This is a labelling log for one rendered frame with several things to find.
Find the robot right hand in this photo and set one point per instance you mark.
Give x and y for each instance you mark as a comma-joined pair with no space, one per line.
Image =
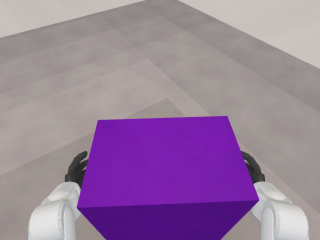
253,168

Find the robot right forearm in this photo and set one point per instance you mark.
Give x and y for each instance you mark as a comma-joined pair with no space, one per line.
280,219

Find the carton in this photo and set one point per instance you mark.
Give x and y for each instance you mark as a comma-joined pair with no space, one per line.
176,178

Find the robot left hand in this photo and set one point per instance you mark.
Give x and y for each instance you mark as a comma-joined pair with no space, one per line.
75,170

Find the robot left forearm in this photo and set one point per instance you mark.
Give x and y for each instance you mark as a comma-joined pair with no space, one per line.
55,218

